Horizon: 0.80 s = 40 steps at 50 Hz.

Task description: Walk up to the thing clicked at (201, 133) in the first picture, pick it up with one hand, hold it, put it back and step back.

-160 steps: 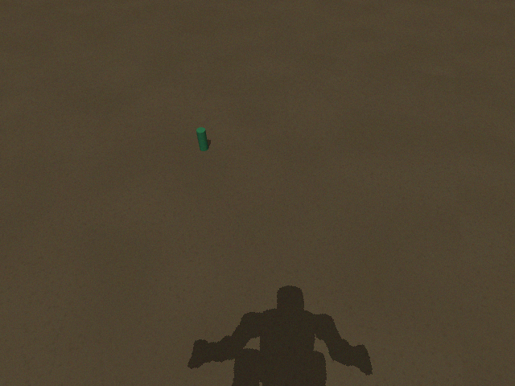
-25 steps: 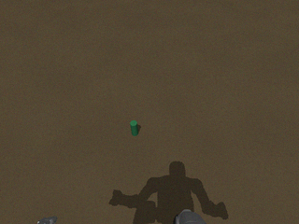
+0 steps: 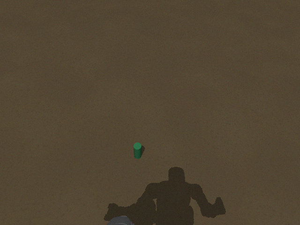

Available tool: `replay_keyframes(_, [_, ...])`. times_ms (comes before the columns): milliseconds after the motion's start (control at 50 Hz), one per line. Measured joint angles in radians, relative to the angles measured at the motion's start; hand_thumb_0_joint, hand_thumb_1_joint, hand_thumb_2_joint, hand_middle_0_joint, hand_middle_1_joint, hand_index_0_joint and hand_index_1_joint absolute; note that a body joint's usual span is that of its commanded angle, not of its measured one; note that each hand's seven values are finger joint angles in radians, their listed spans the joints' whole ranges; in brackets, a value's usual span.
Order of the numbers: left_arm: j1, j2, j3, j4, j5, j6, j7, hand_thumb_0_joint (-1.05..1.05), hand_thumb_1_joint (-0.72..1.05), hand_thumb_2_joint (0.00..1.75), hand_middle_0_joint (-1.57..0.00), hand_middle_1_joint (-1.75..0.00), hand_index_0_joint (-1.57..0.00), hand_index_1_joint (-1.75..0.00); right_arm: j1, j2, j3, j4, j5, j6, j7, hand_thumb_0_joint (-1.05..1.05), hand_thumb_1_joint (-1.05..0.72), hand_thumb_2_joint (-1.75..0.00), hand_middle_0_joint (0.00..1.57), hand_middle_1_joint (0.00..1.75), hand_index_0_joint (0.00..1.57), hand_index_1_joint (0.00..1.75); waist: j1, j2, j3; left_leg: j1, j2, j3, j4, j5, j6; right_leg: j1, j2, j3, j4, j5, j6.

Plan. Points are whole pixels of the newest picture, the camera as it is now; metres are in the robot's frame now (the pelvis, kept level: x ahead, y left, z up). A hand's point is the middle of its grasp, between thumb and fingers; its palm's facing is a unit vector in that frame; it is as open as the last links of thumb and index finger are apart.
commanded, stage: walk up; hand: left
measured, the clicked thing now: (137, 150) +0.67 +0.12 -0.68
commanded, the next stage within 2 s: none
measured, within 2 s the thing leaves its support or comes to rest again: neither
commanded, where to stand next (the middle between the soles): +0.33 -0.02 m, yaw +0 degrees
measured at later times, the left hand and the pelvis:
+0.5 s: hand (87, 182) +0.24 +0.23 -0.11, palm faces -0.03 -0.91 -0.42, open 7.4 cm; pelvis +0.16 -0.05 +0.00, yaw -1 degrees
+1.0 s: hand (92, 165) +0.32 +0.24 -0.15, palm faces -0.08 -0.91 -0.40, open 7.4 cm; pelvis +0.26 -0.04 +0.00, yaw -2 degrees
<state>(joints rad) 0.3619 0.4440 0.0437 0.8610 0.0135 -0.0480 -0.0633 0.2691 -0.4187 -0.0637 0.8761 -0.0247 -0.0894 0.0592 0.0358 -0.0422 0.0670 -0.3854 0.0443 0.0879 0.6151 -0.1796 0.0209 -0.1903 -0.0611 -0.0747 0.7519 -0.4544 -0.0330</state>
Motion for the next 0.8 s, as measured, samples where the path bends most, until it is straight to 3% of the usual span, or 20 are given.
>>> replay_keyframes(60, [-0.014, -0.001, -0.010, 0.029, -0.004, 0.018, 0.012, 0.01, 0.91, 0.90, -0.21, -0.30, -0.20, -0.30, 0.000, 0.010, 0.007, -0.030, 0.016, -0.012, -0.011, 0.00, -0.90, -0.89, 0.21, 0.30, 0.20, 0.30, -0.023, -0.007, 0.008, 0.038, 0.002, 0.003, 0.001, -0.044, 0.009, -0.130, 0.041, 0.067, 0.274, -0.016, -0.014])
replay_keyframes(100, [-0.025, 0.004, -0.010, 0.034, -0.009, 0.017, 0.014, 0.01, 0.91, 0.90, -0.20, -0.30, -0.20, -0.30, 0.010, 0.019, 0.017, -0.041, 0.023, -0.014, -0.018, 0.00, -0.90, -0.89, 0.21, 0.30, 0.20, 0.30, -0.032, -0.020, 0.012, 0.081, 0.002, 0.009, -0.039, -0.045, 0.006, -0.199, 0.037, 0.084, 0.323, 0.022, -0.013])
replay_keyframes(220, [-0.057, 0.002, 0.001, 0.023, -0.003, 0.016, -0.010, 0.01, 0.91, 0.90, -0.20, -0.30, -0.20, -0.30, 0.049, 0.012, 0.027, -0.041, 0.019, -0.005, -0.019, 0.00, -0.90, -0.89, 0.21, 0.30, 0.20, 0.30, -0.048, -0.018, 0.014, 0.180, 0.006, 0.021, -0.108, -0.072, 0.001, -0.301, -0.033, 0.074, 0.145, 0.132, 0.020])
replay_keyframes(320, [-0.081, -0.008, 0.008, 0.028, 0.002, 0.011, -0.027, 0.01, 0.91, 0.90, -0.20, -0.30, -0.20, -0.30, 0.083, -0.015, 0.019, -0.033, 0.017, 0.010, -0.011, 0.00, -0.90, -0.89, 0.21, 0.30, 0.20, 0.30, -0.065, 0.018, 0.003, 0.228, 0.020, 0.020, -0.088, -0.140, -0.017, -0.265, -0.046, 0.057, -0.050, 0.220, 0.017])
replay_keyframes(360, [-0.082, -0.006, 0.013, 0.026, 0.003, -0.003, -0.026, 0.01, 0.91, 0.90, -0.20, -0.30, -0.20, -0.30, 0.096, -0.024, 0.017, -0.029, 0.018, 0.022, -0.009, 0.00, -0.90, -0.89, 0.21, 0.30, 0.20, 0.30, -0.068, 0.034, -0.008, 0.228, 0.034, 0.014, -0.033, -0.195, -0.025, -0.211, -0.032, 0.041, -0.124, 0.241, 0.012])
replay_keyframes(400, [-0.086, -0.006, 0.022, 0.020, 0.007, -0.023, -0.015, 0.01, 0.91, 0.90, -0.20, -0.30, -0.20, -0.30, 0.103, -0.032, 0.015, -0.022, 0.018, 0.033, -0.015, 0.01, -0.90, -0.89, 0.21, 0.30, 0.20, 0.30, -0.063, 0.067, -0.007, 0.191, 0.063, -0.015, 0.107, -0.256, -0.002, -0.184, -0.001, 0.025, -0.120, 0.249, 0.026])
replay_keyframes(440, [-0.092, -0.017, 0.019, 0.007, 0.004, -0.036, -0.003, 0.01, 0.91, 0.90, -0.20, -0.30, -0.20, -0.30, 0.086, -0.030, 0.016, -0.002, 0.018, 0.051, -0.023, 0.01, -0.90, -0.89, 0.21, 0.30, 0.20, 0.30, -0.051, 0.084, 0.002, 0.110, 0.038, -0.064, 0.313, -0.295, 0.011, -0.178, 0.006, 0.014, -0.075, 0.204, 0.026])
replay_keyframes(480, [-0.089, -0.033, 0.008, -0.003, -0.007, -0.040, 0.004, 0.01, 0.91, 0.90, -0.20, -0.30, -0.20, -0.30, 0.066, -0.032, 0.019, 0.008, 0.022, 0.058, -0.025, 0.01, -0.90, -0.89, 0.21, 0.30, 0.20, 0.30, -0.039, 0.099, 0.010, 0.034, 0.015, -0.076, 0.428, -0.283, 0.012, -0.147, 0.007, 0.008, -0.094, 0.191, 0.018])
replay_keyframes(520, [-0.078, -0.044, -0.002, -0.010, -0.010, -0.040, 0.010, 0.01, 0.91, 0.90, -0.21, -0.30, -0.20, -0.30, 0.048, -0.032, 0.020, 0.007, 0.025, 0.054, -0.021, 0.01, -0.91, -0.89, 0.21, 0.30, 0.20, 0.30, -0.031, 0.111, 0.014, -0.024, 0.017, -0.070, 0.424, -0.251, 0.009, -0.112, 0.009, 0.003, -0.133, 0.194, 0.017])
replay_keyframes(660, [-0.028, -0.026, -0.016, -0.012, -0.001, -0.032, 0.023, 0.01, 0.90, 0.90, -0.21, -0.30, -0.21, -0.30, -0.001, -0.013, 0.012, -0.004, 0.014, 0.056, 0.000, 0.01, -0.91, -0.89, 0.21, 0.30, 0.20, 0.30, -0.004, 0.092, 0.021, -0.086, 0.040, -0.059, 0.161, -0.129, -0.009, -0.042, 0.007, 0.002, -0.170, 0.156, 0.028])
replay_keyframes(740, [-0.023, -0.014, -0.029, 0.001, -0.007, -0.010, 0.039, 0.01, 0.90, 0.90, -0.21, -0.30, -0.21, -0.30, -0.025, -0.009, 0.013, 0.002, 0.016, 0.046, -0.016, 0.00, -0.91, -0.89, 0.21, 0.30, 0.20, 0.30, 0.000, 0.070, 0.022, -0.014, 0.016, -0.047, -0.005, 0.017, -0.003, -0.053, -0.010, 0.010, -0.068, 0.071, 0.054])
replay_keyframes(760, [-0.033, -0.011, -0.030, 0.009, -0.009, -0.001, 0.042, 0.01, 0.90, 0.90, -0.21, -0.30, -0.20, -0.30, -0.035, -0.001, 0.010, 0.005, 0.013, 0.042, -0.021, 0.00, -0.91, -0.89, 0.21, 0.30, 0.20, 0.30, -0.003, 0.049, 0.028, -0.014, 0.000, -0.038, 0.012, 0.013, -0.009, -0.070, -0.028, 0.019, -0.013, 0.046, 0.042])
replay_keyframes(800, [-0.054, -0.015, -0.031, 0.024, -0.011, 0.016, 0.050, 0.01, 0.91, 0.90, -0.21, -0.30, -0.20, -0.30, -0.047, 0.010, 0.014, 0.000, 0.017, 0.037, -0.021, 0.00, -0.91, -0.89, 0.21, 0.30, 0.20, 0.30, -0.006, 0.033, 0.035, -0.020, -0.003, -0.030, 0.055, -0.026, -0.008, -0.124, -0.009, 0.057, 0.126, -0.037, 0.015])
